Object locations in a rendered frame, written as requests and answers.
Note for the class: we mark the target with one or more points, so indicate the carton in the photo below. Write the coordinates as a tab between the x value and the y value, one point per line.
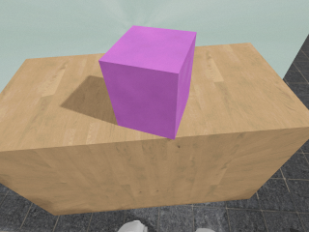
147	74

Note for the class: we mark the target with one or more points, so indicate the robot left thigh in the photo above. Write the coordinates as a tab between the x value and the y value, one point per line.
134	226

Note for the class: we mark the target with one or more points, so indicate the pedestal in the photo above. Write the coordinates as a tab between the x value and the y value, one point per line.
62	149

